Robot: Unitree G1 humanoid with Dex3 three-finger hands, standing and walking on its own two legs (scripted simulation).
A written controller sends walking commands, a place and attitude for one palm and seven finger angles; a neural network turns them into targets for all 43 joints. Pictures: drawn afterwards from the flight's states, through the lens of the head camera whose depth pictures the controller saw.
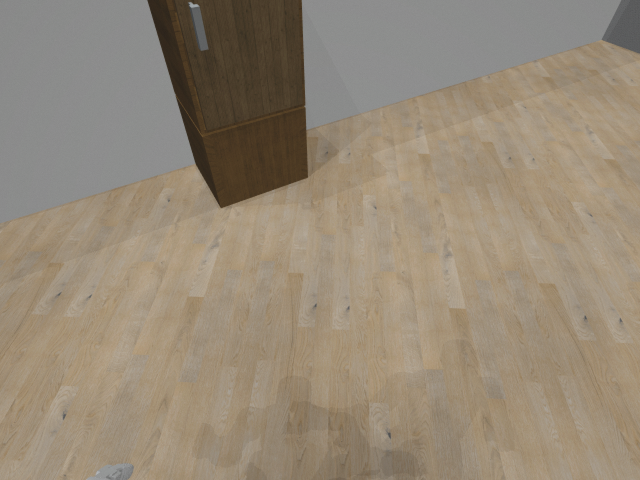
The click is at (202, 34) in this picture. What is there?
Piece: cupboard door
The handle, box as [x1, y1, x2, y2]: [188, 2, 207, 50]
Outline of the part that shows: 188,2 198,47 201,50 207,49 199,6 197,4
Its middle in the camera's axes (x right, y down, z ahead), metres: -0.40 -0.68 +1.23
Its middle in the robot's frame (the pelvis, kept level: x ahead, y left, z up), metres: +1.37 +0.47 +0.03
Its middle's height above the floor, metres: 0.80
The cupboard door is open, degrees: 0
